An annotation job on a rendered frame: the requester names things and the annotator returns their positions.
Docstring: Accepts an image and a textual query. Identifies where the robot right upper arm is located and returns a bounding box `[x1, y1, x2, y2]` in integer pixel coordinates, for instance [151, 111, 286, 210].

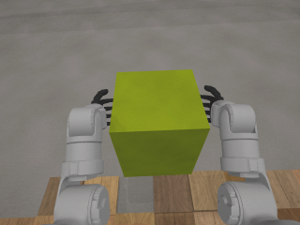
[217, 181, 300, 225]

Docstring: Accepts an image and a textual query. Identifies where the robot left upper arm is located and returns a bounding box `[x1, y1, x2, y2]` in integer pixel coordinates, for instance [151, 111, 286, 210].
[42, 184, 111, 225]

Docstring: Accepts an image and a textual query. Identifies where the right robot forearm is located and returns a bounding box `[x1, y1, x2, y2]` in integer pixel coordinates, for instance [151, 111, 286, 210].
[210, 100, 278, 215]

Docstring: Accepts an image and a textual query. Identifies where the robot left hand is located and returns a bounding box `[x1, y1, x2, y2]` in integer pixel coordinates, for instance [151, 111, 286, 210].
[91, 89, 113, 126]

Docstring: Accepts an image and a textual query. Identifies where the robot right hand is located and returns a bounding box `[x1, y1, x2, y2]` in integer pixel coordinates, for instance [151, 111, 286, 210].
[200, 85, 224, 123]

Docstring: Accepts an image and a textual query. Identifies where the left robot forearm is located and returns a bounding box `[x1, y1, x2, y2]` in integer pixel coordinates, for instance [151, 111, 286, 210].
[53, 103, 107, 221]

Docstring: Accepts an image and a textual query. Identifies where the carton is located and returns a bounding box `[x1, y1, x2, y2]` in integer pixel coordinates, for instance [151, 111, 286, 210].
[109, 69, 210, 177]

